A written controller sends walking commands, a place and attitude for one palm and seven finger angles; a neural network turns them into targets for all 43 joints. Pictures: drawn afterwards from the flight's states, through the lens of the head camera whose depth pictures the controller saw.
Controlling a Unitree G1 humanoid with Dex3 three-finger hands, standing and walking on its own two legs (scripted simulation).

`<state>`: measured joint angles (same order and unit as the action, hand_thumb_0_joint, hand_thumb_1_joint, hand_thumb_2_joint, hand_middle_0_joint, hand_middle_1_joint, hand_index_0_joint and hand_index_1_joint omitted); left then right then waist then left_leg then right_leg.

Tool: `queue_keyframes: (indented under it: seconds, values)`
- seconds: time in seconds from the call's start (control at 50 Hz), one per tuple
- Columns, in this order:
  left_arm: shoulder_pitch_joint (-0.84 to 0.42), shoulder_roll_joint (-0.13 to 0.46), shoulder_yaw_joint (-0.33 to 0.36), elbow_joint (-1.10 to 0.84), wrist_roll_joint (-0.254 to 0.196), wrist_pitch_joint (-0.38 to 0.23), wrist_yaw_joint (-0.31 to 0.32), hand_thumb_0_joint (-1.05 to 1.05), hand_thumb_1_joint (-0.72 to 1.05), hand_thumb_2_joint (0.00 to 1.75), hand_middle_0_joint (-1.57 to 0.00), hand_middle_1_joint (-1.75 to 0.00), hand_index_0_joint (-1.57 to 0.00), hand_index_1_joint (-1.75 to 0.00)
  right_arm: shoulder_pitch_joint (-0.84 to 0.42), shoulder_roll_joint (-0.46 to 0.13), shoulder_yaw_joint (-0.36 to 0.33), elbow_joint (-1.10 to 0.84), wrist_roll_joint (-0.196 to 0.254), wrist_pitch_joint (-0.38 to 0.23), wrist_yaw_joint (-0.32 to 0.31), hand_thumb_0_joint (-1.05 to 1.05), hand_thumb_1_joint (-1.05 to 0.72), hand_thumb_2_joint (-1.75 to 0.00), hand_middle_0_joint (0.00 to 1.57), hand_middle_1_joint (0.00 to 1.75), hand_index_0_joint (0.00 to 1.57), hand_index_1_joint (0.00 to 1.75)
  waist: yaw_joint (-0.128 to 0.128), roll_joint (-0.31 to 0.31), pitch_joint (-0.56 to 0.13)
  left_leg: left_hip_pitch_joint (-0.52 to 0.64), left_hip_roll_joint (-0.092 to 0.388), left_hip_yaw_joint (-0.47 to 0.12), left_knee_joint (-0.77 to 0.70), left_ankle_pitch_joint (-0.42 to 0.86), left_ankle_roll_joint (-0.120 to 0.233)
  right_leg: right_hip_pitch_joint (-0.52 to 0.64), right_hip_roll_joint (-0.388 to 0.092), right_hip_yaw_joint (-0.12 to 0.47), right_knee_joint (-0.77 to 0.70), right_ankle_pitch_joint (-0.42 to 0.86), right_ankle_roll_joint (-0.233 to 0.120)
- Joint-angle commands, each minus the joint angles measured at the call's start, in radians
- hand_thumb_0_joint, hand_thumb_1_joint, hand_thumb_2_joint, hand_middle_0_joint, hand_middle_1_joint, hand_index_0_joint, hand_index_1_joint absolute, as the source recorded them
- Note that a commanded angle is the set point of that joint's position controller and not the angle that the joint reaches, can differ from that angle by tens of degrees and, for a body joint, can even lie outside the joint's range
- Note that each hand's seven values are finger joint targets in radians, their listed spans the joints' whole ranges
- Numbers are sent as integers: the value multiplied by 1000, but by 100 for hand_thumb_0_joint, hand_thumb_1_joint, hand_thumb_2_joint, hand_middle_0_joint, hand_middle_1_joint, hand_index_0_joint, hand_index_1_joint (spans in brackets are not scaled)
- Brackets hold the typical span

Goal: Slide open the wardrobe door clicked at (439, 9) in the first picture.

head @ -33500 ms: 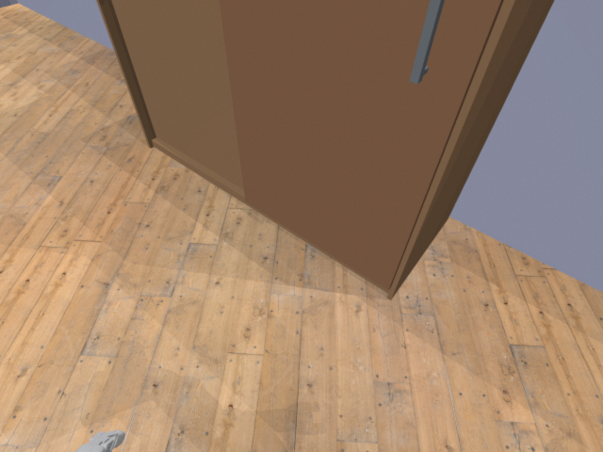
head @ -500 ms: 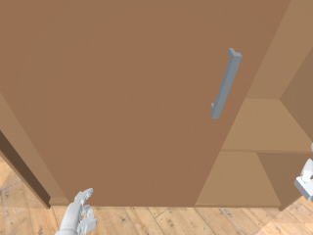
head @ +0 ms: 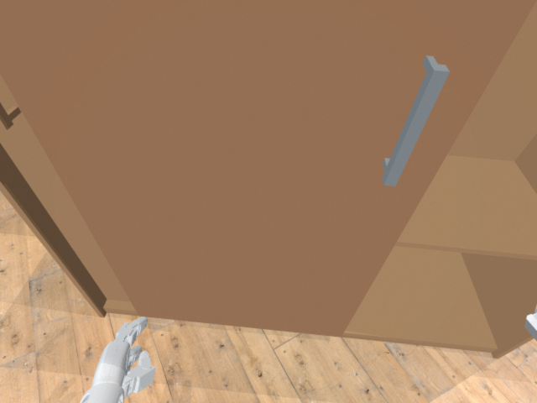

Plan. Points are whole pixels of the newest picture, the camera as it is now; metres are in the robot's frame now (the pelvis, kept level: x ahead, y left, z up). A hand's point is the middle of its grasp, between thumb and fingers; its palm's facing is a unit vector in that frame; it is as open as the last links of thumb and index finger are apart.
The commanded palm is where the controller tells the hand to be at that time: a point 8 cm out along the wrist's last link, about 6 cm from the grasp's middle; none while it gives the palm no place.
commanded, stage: step back with the hand held close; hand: right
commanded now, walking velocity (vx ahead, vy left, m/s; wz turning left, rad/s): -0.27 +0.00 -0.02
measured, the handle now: (407, 126) +0.48 -0.18 +0.20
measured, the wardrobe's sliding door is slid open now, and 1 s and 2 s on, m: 0.58 0.58 0.58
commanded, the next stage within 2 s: stop stepping back and stand still in 0.76 s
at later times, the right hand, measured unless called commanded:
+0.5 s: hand out of the picture +0.12 -0.29 +0.17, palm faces +0.52 +0.76 -0.40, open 7.4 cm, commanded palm +0.05 -0.32 +0.18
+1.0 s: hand out of the picture -0.01 -0.30 +0.18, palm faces +0.55 +0.76 -0.35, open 7.4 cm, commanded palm -0.06 -0.33 +0.18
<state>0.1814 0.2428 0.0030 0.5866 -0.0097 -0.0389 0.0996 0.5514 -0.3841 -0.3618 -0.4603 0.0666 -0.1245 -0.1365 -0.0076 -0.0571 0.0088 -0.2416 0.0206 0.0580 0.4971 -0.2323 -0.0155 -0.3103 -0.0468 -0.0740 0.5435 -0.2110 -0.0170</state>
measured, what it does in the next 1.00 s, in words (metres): walks backwards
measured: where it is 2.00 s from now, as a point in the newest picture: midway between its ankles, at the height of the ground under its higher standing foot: outside the picture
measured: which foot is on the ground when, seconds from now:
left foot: down 0.00-0.76, up 0.78-1.00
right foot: down 0.00-1.00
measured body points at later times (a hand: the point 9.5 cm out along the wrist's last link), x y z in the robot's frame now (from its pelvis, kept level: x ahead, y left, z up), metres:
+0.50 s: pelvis -0.08 -0.02 -0.01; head -0.07 -0.02 +0.44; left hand +0.10 +0.22 -0.09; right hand +0.09 -0.32 +0.19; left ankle +0.02 +0.13 -0.73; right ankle +0.05 -0.11 -0.73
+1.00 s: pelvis -0.19 -0.02 -0.01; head -0.19 -0.05 +0.44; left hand +0.00 +0.18 -0.08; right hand -0.04 -0.34 +0.20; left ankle -0.25 +0.10 -0.73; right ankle -0.01 -0.13 -0.73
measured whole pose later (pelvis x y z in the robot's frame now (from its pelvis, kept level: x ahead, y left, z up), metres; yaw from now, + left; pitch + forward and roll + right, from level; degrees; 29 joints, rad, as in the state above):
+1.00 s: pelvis -0.19 -0.02 -0.01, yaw -4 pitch +0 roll +3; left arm 0.22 0.14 -0.02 0.62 0.02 -0.15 0.06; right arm 0.49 -0.41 -0.43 -0.55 0.07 -0.20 -0.18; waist -0.03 0.02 -0.02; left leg -0.18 -0.07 0.01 0.66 -0.58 0.06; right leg -0.53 -0.04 -0.04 0.51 -0.10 0.00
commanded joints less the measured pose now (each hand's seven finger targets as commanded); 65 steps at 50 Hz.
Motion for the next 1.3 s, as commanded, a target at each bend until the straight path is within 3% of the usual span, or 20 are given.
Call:
queue_keyframes:
  seconds: [0.0,0.16,0.28,0.52,0.58,0.62,0.66,0.7,0.72,0.76,0.78,0.82,0.92,0.94,0.98,1.0,1.06,1.1,1.2,1.28]
  values:
    - [-94,106,31,-168,-1,-55,14,0,90,90,-20,-30,-20,-30,-42,-193,-165,-214,1,-81,-44,0,-90,-90,20,30,20,30,-16,-32,-131,5,34,-70,-37,80,17,24,-85,129,-110,169,-20]
    - [-69,118,33,-162,2,-98,14,0,90,90,-20,-30,-20,-30,-90,-161,-153,-188,-33,-126,-58,0,-90,-90,20,30,20,30,-11,-39,-66,49,11,-89,7,-135,19,-230,-103,184,-214,-373,-52]
    - [-55,101,31,-128,17,-119,14,0,90,90,-20,-30,-20,-30,-135,-195,-165,-237,-33,-149,-73,0,-90,-90,20,30,20,30,2,64,-72,-152,103,-204,-135,-228,69,-81,-41,136,-48,-253,-19]
    - [-69,115,44,-147,17,-150,14,0,90,90,-20,-30,-20,-30,-72,-170,-186,-231,-44,-180,-61,0,-90,-90,20,30,20,30,-12,-122,-95,140,-51,-90,137,-101,29,-356,-147,255,-276,-479,-68]
    - [-60,102,51,-142,23,-144,8,0,90,90,-20,-30,-20,-30,-96,-206,-205,-257,-43,-180,-59,0,-90,-90,20,30,20,30,-4,30,-65,-42,40,-246,-57,-228,80,-265,-52,160,-77,-412,-26]
    - [-43,77,42,-102,32,-131,2,0,90,90,-20,-30,-20,-30,-126,-214,-189,-252,-42,-176,-71,0,-90,-90,20,30,20,30,-1,170,-54,-327,219,-426,-242,-345,153,-56,18,92,228,-267,28]
    - [-31,65,34,-80,32,-117,-10,0,90,90,-20,-30,-20,-30,-150,-199,-163,-233,-39,-160,-80,0,-90,-90,20,30,20,30,9,260,-85,-431,282,-387,-282,-322,170,65,32,80,400,-215,31]
    - [-32,75,26,-78,23,-113,-7,0,90,90,-20,-30,-20,-30,-201,-192,-145,-248,-40,-156,-80,0,-90,-90,20,30,20,30,23,209,-34,-460,200,-263,-187,-312,104,85,-8,142,208,-257,7]
    - [-45,98,26,-96,21,-113,5,0,90,90,-20,-30,-20,-30,-199,-187,-149,-246,-38,-154,-77,0,-90,-90,20,30,20,30,17,75,-10,-392,94,-191,-45,-305,64,-20,-47,208,-11,-306,-23]
    - [-83,117,44,-117,33,-136,22,0,90,90,-20,-30,-20,-30,-232,-201,-195,-291,-48,-175,-72,0,-90,-90,20,30,20,30,0,-336,-107,-15,-124,-63,618,-220,-11,-401,-317,500,-411,-580,-144]
    - [-68,91,53,-110,34,-139,22,0,90,90,-20,-30,-20,-30,-246,-256,-213,-329,-35,-183,-66,0,-90,-90,20,30,20,30,3,-265,-144,-6,-135,-114,799,-270,-6,-401,-322,490,-427,-505,-127]
    - [-75,104,77,-95,29,-155,-6,0,90,90,-20,-30,-20,-30,-150,-192,-179,-251,-15,-175,-45,0,-90,-90,20,30,20,30,-13,-134,-134,-99,-135,-95,799,-276,-2,-251,-270,338,-345,-377,-113]
    - [-54,71,42,-101,24,-179,-33,0,90,90,-20,-30,-20,-30,-123,-168,-130,-334,3,-147,-51,0,-90,-90,20,30,20,30,-9,-261,-159,85,-139,33,173,-392,59,-94,-149,192,-402,-397,24]
    - [-54,70,40,-99,28,-168,-34,0,90,90,-20,-30,-20,-30,-138,-183,-141,-319,1,-134,-52,0,-90,-90,20,30,20,30,-11,-194,-123,98,-108,-2,-59,-374,96,-100,-90,140,-300,-390,71]
    - [-57,69,43,-89,33,-143,-38,0,90,90,-20,-30,-20,-30,-165,-251,-185,-298,-10,-118,-58,0,-90,-90,20,30,20,30,-16,207,-12,-247,312,-575,-429,-362,244,-61,60,62,352,-176,85]
    - [-80,70,29,-66,47,-129,-29,0,90,90,-20,-30,-20,-30,-273,-293,-212,-333,-10,-136,-65,0,-90,-90,20,30,20,30,3,143,-18,-271,341,-493,-367,-117,261,-91,18,95,481,-149,76]
    - [-56,76,29,-74,5,-144,-11,0,90,90,-20,-30,-20,-30,-201,-178,-134,-130,-10,-89,-46,0,-90,-90,20,30,20,30,15,249,-45,-93,185,-267,-166,19,148,-45,11,90,234,-79,26]
    - [-58,86,27,-63,7,-141,-5,0,90,90,-20,-30,-20,-30,-184,-165,-126,-98,-17,-89,-43,0,-90,-90,20,30,20,30,23,107,-45,-128,121,-191,-116,-72,96,92,7,77,5,-52,6]
    - [-90,95,14,-98,20,-136,6,0,90,90,-20,-30,-20,-30,-167,-198,-147,-238,-15,-106,-45,0,-90,-90,20,30,20,30,16,-243,-28,-104,-107,-4,266,-275,26,-22,-209,454,-470,-663,-49]
    - [-78,93,30,-109,24,-131,-10,0,90,90,-20,-30,-20,-30,-101,-181,-133,-261,-16,-80,-47,0,-90,-90,20,30,20,30,-5,-152,-84,143,-97,49,86,-275,59,-116,-147,222,-346,-492,-34]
